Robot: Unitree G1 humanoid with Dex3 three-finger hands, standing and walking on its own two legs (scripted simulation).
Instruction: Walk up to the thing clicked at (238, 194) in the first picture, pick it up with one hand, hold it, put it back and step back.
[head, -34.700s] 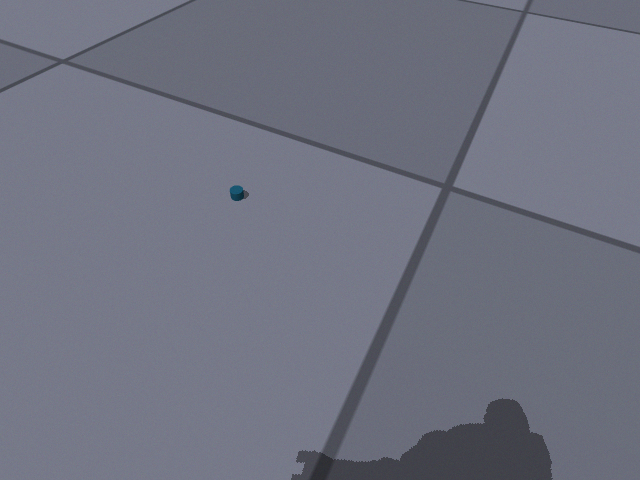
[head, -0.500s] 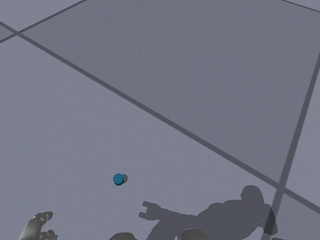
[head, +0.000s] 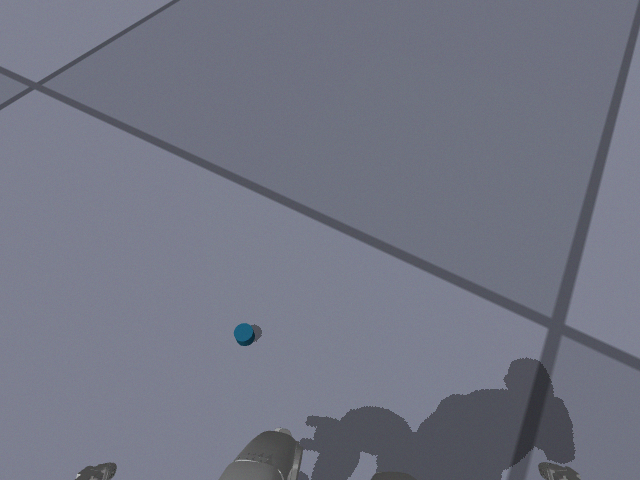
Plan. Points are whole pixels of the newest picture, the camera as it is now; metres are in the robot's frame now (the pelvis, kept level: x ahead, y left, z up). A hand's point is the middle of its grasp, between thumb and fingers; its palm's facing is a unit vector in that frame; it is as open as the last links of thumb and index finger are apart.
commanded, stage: step back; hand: left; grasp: from above
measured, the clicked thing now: (244, 334) +0.56 +0.27 -0.74
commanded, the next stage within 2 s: none
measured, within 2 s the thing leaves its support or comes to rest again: neither
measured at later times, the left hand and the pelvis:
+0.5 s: hand out of the picture -0.05 +0.28 -0.15, palm faces +0.02 -0.93 -0.38, open 7.4 cm; pelvis -0.14 +0.01 +0.00, yaw +0 degrees
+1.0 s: hand out of the picture -0.20 +0.26 -0.15, palm faces +0.07 -0.91 -0.41, open 7.4 cm; pelvis -0.32 -0.02 -0.01, yaw +4 degrees
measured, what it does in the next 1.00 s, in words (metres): walks backwards: left foot, then right foot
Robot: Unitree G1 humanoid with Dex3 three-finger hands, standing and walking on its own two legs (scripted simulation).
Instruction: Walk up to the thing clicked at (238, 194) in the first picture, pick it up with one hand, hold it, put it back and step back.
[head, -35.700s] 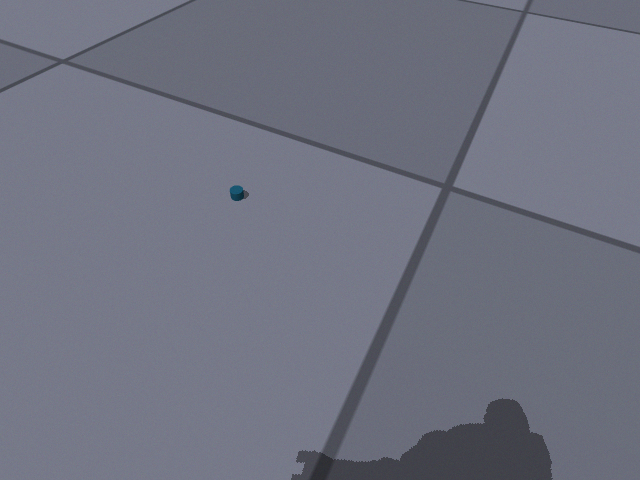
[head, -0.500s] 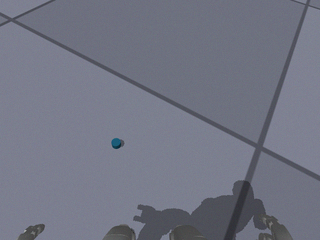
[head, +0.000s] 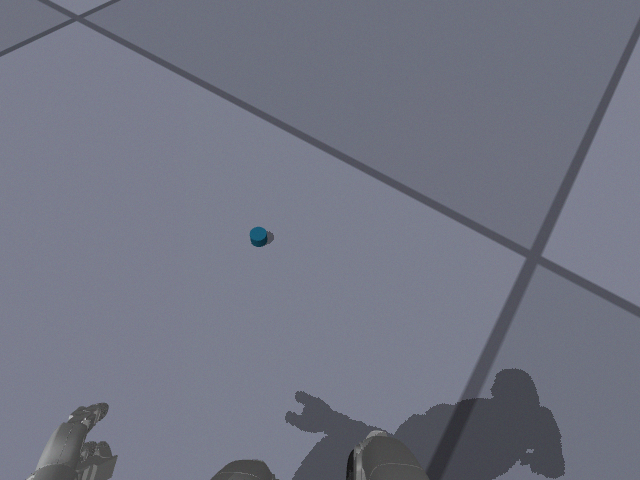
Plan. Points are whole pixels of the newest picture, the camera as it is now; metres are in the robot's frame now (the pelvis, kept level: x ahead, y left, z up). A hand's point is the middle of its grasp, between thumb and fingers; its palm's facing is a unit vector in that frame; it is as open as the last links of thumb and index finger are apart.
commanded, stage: step back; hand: left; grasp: from above
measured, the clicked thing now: (258, 236) +0.90 +0.22 -0.73
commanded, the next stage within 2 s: stand in 1.48 s
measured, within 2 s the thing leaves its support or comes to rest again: neither
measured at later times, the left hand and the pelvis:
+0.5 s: hand out of the picture -0.10 +0.25 -0.12, palm faces -0.02 -0.90 -0.43, open 7.4 cm; pelvis -0.17 -0.03 +0.01, yaw -2 degrees
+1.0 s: hand out of the picture -0.13 +0.24 -0.13, palm faces +0.06 -0.93 -0.37, open 7.4 cm; pelvis -0.18 -0.02 +0.02, yaw +2 degrees
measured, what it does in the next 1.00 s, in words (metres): walks backwards: right foot, then left foot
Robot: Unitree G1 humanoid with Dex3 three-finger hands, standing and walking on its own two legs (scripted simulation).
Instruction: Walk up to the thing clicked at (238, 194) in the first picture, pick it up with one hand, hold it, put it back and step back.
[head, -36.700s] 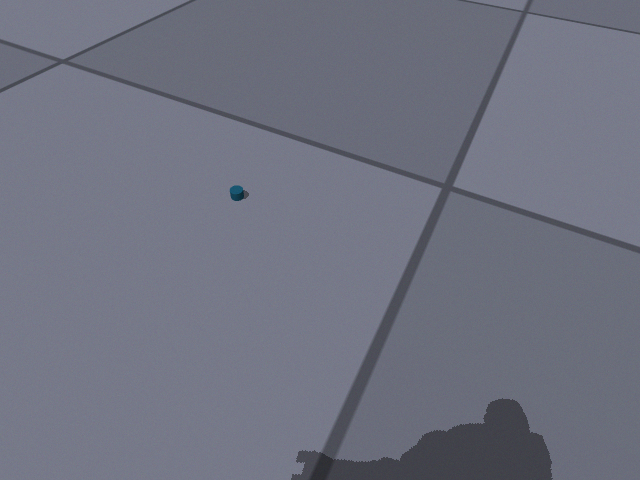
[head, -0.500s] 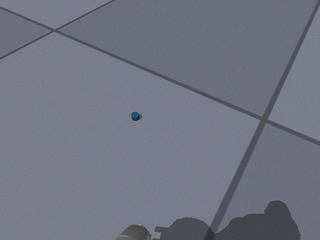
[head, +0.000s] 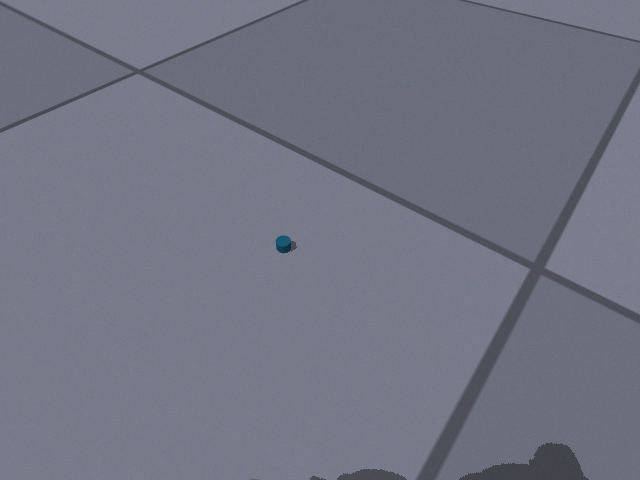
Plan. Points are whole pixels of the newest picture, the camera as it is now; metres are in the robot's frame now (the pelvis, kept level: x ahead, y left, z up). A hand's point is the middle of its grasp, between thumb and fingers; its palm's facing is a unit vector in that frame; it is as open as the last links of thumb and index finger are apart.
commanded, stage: step back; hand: left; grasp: from above
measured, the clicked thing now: (283, 244) +1.08 +0.20 -0.75
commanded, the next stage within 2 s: stand in 0.48 s
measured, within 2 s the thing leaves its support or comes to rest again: neither
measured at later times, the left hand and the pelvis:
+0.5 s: hand out of the picture +0.14 +0.28 -0.14, palm faces -0.01 -0.93 -0.36, open 7.4 cm; pelvis +0.04 +0.02 +0.01, yaw -2 degrees
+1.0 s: hand out of the picture +0.11 +0.27 -0.14, palm faces -0.05 -0.94 -0.34, open 7.4 cm; pelvis +0.02 +0.02 +0.02, yaw -2 degrees
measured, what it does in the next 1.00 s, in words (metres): stands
